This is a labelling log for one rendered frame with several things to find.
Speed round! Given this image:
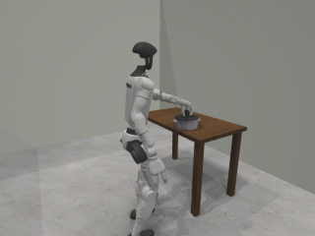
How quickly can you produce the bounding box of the right robot forearm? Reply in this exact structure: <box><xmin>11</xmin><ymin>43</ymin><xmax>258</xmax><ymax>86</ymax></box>
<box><xmin>134</xmin><ymin>113</ymin><xmax>158</xmax><ymax>160</ymax></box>

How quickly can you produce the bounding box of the table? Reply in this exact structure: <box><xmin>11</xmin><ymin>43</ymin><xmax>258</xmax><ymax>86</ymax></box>
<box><xmin>146</xmin><ymin>107</ymin><xmax>247</xmax><ymax>217</ymax></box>

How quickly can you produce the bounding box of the lid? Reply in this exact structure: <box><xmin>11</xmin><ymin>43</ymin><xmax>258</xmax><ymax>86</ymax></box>
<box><xmin>174</xmin><ymin>114</ymin><xmax>199</xmax><ymax>121</ymax></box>

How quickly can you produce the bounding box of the left robot hand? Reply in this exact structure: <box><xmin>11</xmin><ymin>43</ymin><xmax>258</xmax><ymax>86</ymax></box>
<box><xmin>180</xmin><ymin>100</ymin><xmax>195</xmax><ymax>116</ymax></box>

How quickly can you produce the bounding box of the robot head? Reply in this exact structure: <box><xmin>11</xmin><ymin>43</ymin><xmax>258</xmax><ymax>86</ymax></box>
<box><xmin>130</xmin><ymin>41</ymin><xmax>158</xmax><ymax>78</ymax></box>

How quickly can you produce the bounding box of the left robot upper arm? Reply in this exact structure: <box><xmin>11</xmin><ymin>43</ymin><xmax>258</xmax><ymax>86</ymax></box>
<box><xmin>153</xmin><ymin>88</ymin><xmax>161</xmax><ymax>101</ymax></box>

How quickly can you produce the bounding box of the right robot hand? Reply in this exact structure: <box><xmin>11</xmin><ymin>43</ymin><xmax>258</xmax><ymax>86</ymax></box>
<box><xmin>149</xmin><ymin>157</ymin><xmax>167</xmax><ymax>188</ymax></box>

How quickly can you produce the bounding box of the right robot upper arm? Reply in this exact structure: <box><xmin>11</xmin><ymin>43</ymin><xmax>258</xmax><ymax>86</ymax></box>
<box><xmin>130</xmin><ymin>77</ymin><xmax>155</xmax><ymax>125</ymax></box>

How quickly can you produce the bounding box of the left robot forearm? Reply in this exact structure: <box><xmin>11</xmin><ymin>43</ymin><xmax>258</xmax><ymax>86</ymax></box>
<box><xmin>159</xmin><ymin>91</ymin><xmax>183</xmax><ymax>105</ymax></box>

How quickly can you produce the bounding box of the pot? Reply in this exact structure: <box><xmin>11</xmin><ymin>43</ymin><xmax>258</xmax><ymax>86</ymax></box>
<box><xmin>172</xmin><ymin>119</ymin><xmax>202</xmax><ymax>130</ymax></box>

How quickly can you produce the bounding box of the knob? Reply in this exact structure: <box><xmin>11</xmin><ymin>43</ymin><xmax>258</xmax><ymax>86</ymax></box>
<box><xmin>184</xmin><ymin>109</ymin><xmax>190</xmax><ymax>116</ymax></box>

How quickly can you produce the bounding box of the left robot shin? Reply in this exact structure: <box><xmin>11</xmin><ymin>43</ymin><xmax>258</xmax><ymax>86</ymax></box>
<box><xmin>136</xmin><ymin>168</ymin><xmax>149</xmax><ymax>209</ymax></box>

